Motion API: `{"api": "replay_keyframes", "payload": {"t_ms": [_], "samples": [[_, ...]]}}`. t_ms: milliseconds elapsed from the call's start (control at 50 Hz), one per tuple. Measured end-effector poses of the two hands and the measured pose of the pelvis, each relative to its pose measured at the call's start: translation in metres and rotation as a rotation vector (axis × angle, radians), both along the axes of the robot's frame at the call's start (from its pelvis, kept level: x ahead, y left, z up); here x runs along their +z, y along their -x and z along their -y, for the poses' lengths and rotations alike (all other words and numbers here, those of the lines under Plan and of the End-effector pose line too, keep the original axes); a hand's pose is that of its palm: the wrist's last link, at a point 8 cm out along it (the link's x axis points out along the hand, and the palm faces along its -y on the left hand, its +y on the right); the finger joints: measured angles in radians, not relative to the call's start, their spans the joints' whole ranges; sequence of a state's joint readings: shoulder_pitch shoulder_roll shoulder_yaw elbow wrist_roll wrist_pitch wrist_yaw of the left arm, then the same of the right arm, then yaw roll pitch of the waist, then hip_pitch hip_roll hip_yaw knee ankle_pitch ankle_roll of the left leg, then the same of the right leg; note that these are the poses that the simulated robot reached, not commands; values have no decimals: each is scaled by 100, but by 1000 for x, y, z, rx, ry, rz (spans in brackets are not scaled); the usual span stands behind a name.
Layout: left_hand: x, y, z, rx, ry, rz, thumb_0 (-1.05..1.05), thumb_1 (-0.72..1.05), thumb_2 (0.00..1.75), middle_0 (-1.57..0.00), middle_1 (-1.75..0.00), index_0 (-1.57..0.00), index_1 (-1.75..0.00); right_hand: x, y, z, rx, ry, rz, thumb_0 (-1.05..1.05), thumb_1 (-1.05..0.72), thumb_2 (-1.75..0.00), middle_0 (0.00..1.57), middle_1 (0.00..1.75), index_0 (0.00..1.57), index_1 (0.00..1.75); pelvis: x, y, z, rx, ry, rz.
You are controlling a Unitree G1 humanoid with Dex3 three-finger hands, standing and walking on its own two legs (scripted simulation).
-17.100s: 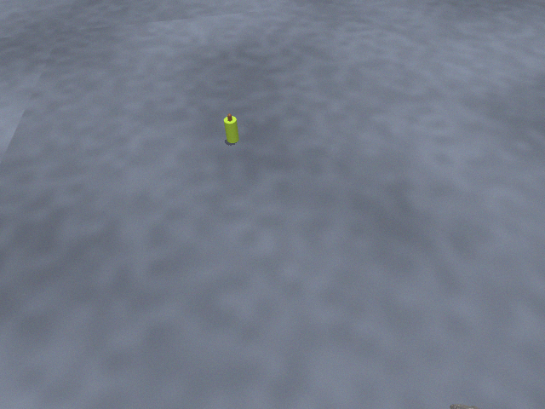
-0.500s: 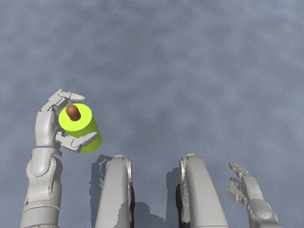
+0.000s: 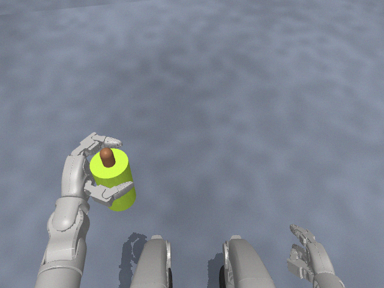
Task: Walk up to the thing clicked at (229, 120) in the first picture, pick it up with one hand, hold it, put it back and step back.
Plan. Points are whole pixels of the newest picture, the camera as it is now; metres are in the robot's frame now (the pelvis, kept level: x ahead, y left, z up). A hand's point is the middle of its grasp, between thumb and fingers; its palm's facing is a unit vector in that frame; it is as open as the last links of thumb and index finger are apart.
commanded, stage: lift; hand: left
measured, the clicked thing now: (114, 176) +0.33 +0.17 +0.00
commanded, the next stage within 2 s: hold in 0.90 s
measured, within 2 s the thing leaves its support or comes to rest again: neither
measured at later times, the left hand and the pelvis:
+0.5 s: hand (110, 154) +0.34 +0.16 +0.08, palm faces -0.02 -1.00 -0.03, open 10.4 cm; pelvis +0.02 -0.01 +0.05, yaw +0 degrees
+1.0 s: hand (109, 141) +0.35 +0.16 +0.10, palm faces -0.04 -1.00 -0.01, open 10.4 cm; pelvis +0.03 -0.01 +0.07, yaw +0 degrees
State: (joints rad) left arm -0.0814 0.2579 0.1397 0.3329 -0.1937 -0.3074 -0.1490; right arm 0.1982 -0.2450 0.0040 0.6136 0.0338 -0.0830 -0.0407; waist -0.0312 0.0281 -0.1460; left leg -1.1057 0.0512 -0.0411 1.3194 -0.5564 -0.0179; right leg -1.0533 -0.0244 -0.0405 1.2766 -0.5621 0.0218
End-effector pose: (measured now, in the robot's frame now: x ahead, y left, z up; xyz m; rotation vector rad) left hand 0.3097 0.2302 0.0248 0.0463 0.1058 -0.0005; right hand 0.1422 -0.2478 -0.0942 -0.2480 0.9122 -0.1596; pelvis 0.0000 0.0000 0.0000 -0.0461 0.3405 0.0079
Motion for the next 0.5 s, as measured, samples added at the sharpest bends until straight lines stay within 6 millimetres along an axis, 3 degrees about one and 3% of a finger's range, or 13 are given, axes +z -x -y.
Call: {"api": "replay_keyframes", "payload": {"t_ms": [220,500], "samples": [[31,-2,5,1,17,13,2,-40,103,-77,-106,-68,-108,21,6,-5,8,-20,-31,1,-91,-89,20,30,20,30,28,-6,1,0,-13,57],[57,-10,15,-19,20,8,2,-40,103,-77,-106,-67,-108,47,-3,0,-3,-16,-24,1,-90,-89,20,30,20,30,54,-18,7,0,-23,116]]}}
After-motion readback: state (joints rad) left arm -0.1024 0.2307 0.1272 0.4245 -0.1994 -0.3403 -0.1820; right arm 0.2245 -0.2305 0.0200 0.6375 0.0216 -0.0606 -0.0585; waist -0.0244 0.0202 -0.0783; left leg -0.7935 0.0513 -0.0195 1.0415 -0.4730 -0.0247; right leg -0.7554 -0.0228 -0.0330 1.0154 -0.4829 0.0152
